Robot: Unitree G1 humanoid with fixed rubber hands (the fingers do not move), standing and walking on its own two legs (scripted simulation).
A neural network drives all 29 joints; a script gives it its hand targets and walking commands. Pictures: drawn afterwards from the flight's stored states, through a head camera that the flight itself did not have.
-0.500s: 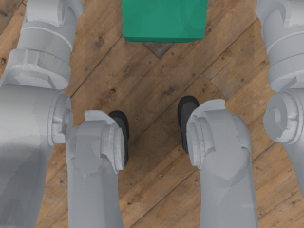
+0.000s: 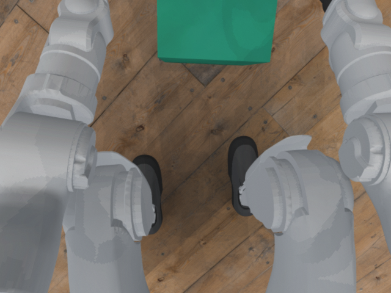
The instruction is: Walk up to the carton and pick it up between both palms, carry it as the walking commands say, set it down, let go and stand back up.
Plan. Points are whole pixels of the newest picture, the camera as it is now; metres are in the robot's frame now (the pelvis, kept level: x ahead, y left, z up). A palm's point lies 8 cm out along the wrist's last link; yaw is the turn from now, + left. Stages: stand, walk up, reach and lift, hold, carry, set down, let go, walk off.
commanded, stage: reach and lift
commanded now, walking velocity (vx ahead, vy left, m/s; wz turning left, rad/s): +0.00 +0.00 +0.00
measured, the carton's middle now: out of the picture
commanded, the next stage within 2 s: none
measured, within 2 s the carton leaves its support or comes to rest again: leaves its support in 1.52 s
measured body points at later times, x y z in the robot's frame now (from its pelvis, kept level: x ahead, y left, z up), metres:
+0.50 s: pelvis -0.01 +0.00 +0.01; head +0.37 -0.01 +0.23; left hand +0.56 +0.08 -0.20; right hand +0.54 -0.20 -0.18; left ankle +0.10 +0.12 -0.31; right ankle +0.13 -0.13 -0.31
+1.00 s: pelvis +0.00 +0.00 +0.00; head +0.38 -0.01 +0.23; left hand +0.56 +0.08 -0.20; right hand +0.55 -0.20 -0.18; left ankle +0.10 +0.12 -0.31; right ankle +0.13 -0.13 -0.31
